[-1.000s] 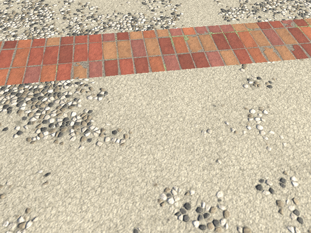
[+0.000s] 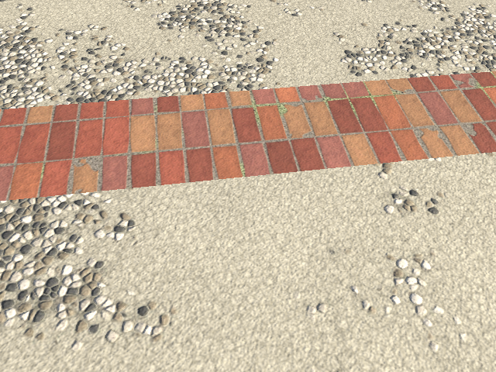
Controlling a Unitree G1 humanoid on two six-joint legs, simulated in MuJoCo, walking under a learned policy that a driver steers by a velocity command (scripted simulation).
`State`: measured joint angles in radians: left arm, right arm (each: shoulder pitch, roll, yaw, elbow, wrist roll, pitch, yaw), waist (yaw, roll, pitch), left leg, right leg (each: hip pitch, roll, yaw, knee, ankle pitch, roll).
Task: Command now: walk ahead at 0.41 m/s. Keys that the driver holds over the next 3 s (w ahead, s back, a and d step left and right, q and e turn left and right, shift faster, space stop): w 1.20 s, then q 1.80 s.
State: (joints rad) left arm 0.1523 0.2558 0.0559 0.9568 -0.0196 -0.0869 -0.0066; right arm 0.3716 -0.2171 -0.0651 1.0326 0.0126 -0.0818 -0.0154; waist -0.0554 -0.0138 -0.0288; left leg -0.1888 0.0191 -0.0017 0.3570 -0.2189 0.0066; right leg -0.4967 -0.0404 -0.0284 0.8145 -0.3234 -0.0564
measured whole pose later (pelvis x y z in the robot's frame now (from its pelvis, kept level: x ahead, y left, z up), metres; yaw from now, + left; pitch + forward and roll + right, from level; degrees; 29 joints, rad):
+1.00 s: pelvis +0.48 +0.00 +0.00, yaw +0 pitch +1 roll +1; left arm 0.12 0.26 0.08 0.92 -0.01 -0.08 0.02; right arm 0.32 -0.22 -0.05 1.02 -0.01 -0.10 0.01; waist -0.05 -0.04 0.01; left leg -0.11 -0.08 0.07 0.25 -0.16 0.08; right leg -0.68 -0.15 0.04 0.94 -0.11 -0.02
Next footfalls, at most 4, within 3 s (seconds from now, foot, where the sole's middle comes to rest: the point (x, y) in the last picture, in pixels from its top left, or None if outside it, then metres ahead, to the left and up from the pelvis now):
0.16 right None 0.16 -0.15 -0.78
0.70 left None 0.51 0.08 -0.78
1.26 right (291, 268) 0.83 -0.16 -0.78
1.78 left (213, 272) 0.82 0.08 -0.78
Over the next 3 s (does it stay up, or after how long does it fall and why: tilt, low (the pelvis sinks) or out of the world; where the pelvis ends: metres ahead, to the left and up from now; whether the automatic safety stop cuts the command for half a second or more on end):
stays up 0.78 -0.01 0.00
